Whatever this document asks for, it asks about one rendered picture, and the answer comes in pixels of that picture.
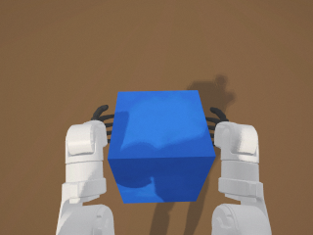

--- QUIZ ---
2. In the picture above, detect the left robot hand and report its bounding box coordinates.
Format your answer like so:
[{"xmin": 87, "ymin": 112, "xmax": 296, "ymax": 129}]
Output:
[{"xmin": 91, "ymin": 105, "xmax": 114, "ymax": 144}]

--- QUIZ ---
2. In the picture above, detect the robot right upper arm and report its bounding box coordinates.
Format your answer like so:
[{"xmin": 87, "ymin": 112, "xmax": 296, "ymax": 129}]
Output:
[{"xmin": 211, "ymin": 204, "xmax": 272, "ymax": 235}]

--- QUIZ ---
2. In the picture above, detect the right robot hand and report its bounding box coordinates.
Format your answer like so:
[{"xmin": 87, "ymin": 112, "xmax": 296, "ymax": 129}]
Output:
[{"xmin": 205, "ymin": 107, "xmax": 229, "ymax": 147}]

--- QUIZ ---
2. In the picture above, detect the robot left upper arm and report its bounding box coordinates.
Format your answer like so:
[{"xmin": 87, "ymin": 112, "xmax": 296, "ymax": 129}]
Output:
[{"xmin": 57, "ymin": 204, "xmax": 114, "ymax": 235}]

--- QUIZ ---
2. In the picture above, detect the right robot forearm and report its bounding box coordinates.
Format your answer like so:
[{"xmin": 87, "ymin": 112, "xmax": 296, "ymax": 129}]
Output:
[{"xmin": 214, "ymin": 121, "xmax": 272, "ymax": 234}]

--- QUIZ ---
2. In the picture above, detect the left robot forearm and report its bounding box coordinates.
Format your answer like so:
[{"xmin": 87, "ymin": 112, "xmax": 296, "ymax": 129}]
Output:
[{"xmin": 56, "ymin": 119, "xmax": 108, "ymax": 235}]

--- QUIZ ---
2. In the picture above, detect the carton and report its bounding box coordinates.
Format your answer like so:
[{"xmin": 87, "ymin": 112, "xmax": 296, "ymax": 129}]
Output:
[{"xmin": 108, "ymin": 90, "xmax": 216, "ymax": 204}]

